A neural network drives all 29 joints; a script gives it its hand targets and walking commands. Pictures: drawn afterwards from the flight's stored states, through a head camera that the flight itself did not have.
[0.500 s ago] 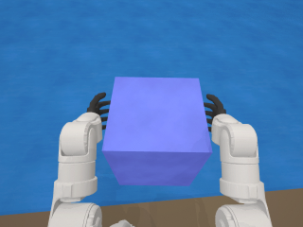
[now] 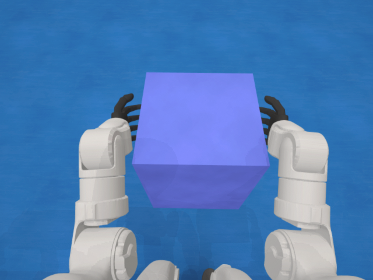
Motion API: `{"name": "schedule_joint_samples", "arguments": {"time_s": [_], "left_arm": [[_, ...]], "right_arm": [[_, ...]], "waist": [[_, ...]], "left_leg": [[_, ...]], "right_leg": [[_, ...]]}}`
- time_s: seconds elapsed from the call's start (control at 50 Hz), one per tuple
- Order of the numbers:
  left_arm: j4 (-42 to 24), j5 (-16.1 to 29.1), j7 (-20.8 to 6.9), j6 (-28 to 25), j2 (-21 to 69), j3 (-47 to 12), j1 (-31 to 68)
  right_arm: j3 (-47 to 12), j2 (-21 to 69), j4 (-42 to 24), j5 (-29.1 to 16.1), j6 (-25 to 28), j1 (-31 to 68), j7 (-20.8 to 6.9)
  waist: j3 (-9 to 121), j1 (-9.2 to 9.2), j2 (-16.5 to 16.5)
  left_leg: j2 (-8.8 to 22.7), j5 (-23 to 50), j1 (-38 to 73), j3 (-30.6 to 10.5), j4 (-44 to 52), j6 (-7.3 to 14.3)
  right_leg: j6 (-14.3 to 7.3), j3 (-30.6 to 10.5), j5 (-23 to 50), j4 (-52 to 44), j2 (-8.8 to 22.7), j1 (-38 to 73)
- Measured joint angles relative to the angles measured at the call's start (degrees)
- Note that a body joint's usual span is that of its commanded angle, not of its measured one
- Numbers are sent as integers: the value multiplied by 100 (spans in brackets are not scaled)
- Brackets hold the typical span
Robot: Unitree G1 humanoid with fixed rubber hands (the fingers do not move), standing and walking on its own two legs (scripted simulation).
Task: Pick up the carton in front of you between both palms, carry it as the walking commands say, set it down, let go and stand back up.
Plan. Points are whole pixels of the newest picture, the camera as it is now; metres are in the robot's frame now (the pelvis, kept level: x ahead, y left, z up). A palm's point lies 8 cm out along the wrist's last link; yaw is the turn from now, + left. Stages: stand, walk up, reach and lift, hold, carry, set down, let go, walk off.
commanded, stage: carry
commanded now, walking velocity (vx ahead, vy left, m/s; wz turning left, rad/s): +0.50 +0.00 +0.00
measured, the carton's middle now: (197, 148) +0.38 +0.02 +0.02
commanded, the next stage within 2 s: none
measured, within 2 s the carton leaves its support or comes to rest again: neither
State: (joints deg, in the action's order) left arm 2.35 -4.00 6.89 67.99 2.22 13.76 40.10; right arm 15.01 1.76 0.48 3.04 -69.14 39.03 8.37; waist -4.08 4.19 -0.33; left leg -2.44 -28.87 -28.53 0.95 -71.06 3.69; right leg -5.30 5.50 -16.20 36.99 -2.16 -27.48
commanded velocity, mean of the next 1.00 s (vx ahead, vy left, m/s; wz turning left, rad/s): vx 0.50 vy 0.00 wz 0.00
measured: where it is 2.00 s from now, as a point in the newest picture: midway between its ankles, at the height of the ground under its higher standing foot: (193, 100)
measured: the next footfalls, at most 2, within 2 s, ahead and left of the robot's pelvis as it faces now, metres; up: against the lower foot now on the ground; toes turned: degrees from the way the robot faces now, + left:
left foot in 0.30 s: +0.41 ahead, +0.10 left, -0.10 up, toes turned +3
right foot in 0.74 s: +0.71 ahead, -0.03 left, -0.10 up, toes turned -4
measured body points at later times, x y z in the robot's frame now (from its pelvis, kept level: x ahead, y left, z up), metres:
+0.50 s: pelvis +0.36 +0.06 -0.10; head +0.41 +0.07 +0.34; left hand +0.74 +0.20 -0.03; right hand +0.72 -0.10 -0.03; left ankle +0.37 +0.10 -0.82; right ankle +0.35 -0.08 -0.72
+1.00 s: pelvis +0.69 +0.04 -0.07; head +0.77 +0.03 +0.37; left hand +1.02 +0.22 +0.00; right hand +1.06 -0.08 +0.00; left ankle +0.70 +0.19 -0.76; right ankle +0.67 -0.03 -0.82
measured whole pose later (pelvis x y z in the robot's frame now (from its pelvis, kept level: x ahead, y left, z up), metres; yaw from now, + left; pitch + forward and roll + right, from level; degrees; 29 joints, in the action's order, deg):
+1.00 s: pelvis +0.69 +0.04 -0.07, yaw +3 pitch +7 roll +3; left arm -11.2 -2.8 7.4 64.3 5.8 14.1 25.8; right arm 11.5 6.4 -8.1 3.5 -63.8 28.1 8.1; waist -2.9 2.0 -2.0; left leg 1.6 -19.6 -33.0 2.3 -47.8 -1.4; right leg -4.1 6.2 -9.5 17.1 1.3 -15.0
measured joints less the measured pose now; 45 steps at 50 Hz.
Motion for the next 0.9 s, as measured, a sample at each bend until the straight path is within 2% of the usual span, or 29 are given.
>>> {"name": "schedule_joint_samples", "arguments": {"time_s": [0.08, 0.14, 0.2, 0.26, 0.28, 0.3, 0.34, 0.36, 0.42, 0.54, 0.6, 0.64, 0.7, 0.74, 0.78, 0.82, 0.86, 0.9], "left_arm": [[-311, 260, 102, 27, -58, -98, -161], [-456, 362, 141, -44, -57, -115, -76], [-372, 408, 143, -121, -58, -113, 6], [-54, 420, 139, -137, -116, -165, 64], [100, 420, 133, -125, -158, -184, 94], [262, 419, 110, -95, -235, -198, 132], [673, 440, 45, -114, -432, -230, 320], [881, 445, 28, -153, -508, -228, 417], [1238, 369, 48, -83, -505, -260, 366], [876, 144, 58, 88, -242, -225, -113], [485, 75, 58, -47, -103, -108, -344], [234, 36, 58, -174, -7, -35, -493], [-92, 3, 57, -356, 94, 8, -709], [-202, -27, 56, -471, 163, -24, -801], [-260, -92, 56, -647, 224, -61, -756], [-264, -121, 55, -750, 221, -136, -689], [-436, -94, 57, -704, 214, -158, -808], [-706, -29, 63, -598, 228, -115, -984]], "right_arm": [[44, 135, -399, 104, -109, -94, 1], [87, 144, -713, 114, -111, -92, -2], [126, 174, -824, 190, -99, -121, -22], [139, 180, -628, 300, -94, -156, -78], [130, 173, -489, 334, -97, -146, -95], [99, 168, -294, 372, -101, -92, -103], [29, 139, 135, 443, -31, 82, -111], [-3, 109, 375, 451, 41, 176, -116], [-85, 22, 882, 351, 61, 146, -112], [-225, -4, 727, -11, 58, -371, 34], [-248, 45, 539, -105, 268, -496, 80], [-264, 76, 440, -138, 436, -552, 85], [-295, 105, 329, -195, 660, -615, 85], [-307, 69, 238, -256, 747, -677, 84], [-315, -72, 214, -359, 838, -550, 75], [-295, -147, 152, -408, 889, -494, 64], [-286, -79, 27, -371, 820, -520, 61], [-291, 57, -170, -282, 705, -589, 55]], "waist": [[-165, 190, -62], [-223, 313, 47], [-97, 417, 191], [226, 424, 339], [343, 388, 373], [453, 298, 399], [628, 89, 163], [617, -42, -5], [560, -328, -101], [89, -707, -61], [-111, -852, -21], [-175, -920, 8], [-172, -943, 21], [-117, -926, 3], [-190, -809, 211], [-254, -658, 158], [-236, -524, 15], [-189, -413, -107]], "left_leg": [[185, 417, -783, -180, 826, -110], [352, 1764, -1189, -234, 1746, -157], [410, 3533, -1063, -161, 3381, -171], [401, 4887, -555, 57, 4588, -64], [405, 5142, -283, 141, 4894, -32], [410, 5061, 41, 231, 5060, -23], [202, 2740, 341, 293, 4546, 123], [36, 2005, 243, 338, 4141, 213], [-140, 1540, 77, 445, 3412, 340], [-196, 913, 556, 459, 3402, 388], [-197, 678, 903, 413, 3577, 358], [-190, 520, 1182, 369, 3738, 317], [-175, 233, 1642, 339, 3853, 243], [-193, 67, 1786, 319, 3391, 135], [-35, -73, 1413, 198, 2078, -146], [-23, -101, 776, 31, 602, -314], [74, 166, 293, 7, 196, -370], [215, 432, -48, 27, 565, -425]], "right_leg": [[-14, -45, -271, -242, 24, 502], [16, -39, -464, -130, -1, 802], [78, -69, -964, 218, -50, 1166], [168, -60, -1596, 925, -131, 1553], [217, -39, -1523, 1298, -140, 1652], [192, -10, -1303, 1796, -138, 1725], [207, -245, -1629, 3145, -26, 1373], [224, -448, -1667, 3710, 41, 1036], [293, -733, -1229, 4491, 145, -97], [420, -556, -562, 3518, 520, -1732], [355, -460, -48, 2746, 533, -2076], [301, -370, 419, 1874, 465, -2008], [214, -111, 1179, 230, 247, -1441], [81, 130, 1861, -815, 145, -707], [-37, 249, 1340, -752, 2, -473], [-86, 265, 997, -715, 3, -290], [0, 220, 939, -1020, 60, 39], [10, 172, 921, -1394, 139, 405]]}}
